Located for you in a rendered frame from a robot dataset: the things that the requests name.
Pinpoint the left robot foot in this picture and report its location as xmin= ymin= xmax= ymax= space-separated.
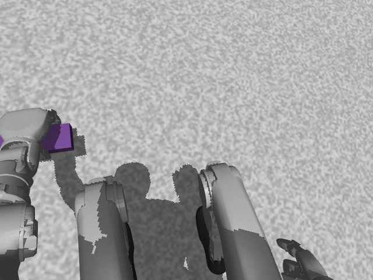
xmin=125 ymin=223 xmax=137 ymax=280

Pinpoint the right robot hand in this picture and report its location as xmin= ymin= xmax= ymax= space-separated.
xmin=276 ymin=239 xmax=328 ymax=280

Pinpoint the small box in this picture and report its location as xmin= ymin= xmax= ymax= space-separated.
xmin=0 ymin=123 xmax=74 ymax=153

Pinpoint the right robot foot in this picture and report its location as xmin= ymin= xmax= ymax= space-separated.
xmin=196 ymin=206 xmax=226 ymax=275

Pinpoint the left robot hand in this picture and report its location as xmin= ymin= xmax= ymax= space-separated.
xmin=0 ymin=108 xmax=61 ymax=160

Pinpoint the left robot arm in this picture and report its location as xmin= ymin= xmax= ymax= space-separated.
xmin=0 ymin=137 xmax=41 ymax=280

